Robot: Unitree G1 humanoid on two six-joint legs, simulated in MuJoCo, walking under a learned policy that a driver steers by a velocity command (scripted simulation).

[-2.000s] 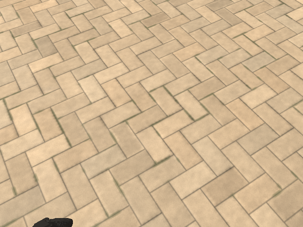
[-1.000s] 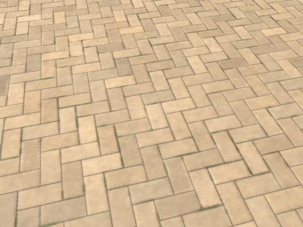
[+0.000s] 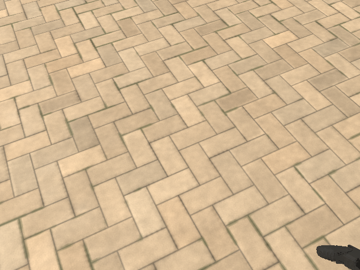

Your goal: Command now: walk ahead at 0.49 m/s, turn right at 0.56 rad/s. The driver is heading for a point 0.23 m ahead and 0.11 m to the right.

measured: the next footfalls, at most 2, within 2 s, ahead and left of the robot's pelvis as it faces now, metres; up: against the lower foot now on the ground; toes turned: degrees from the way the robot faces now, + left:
left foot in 0.08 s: +0.23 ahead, +0.14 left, +0.00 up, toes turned -7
right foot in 0.46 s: +0.26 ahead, -0.11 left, +0.00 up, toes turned -6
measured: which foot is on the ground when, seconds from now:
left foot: up 0.00-0.06, down 0.08-1.00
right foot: down 0.00-0.10, up 0.12-0.44, down 0.46-1.00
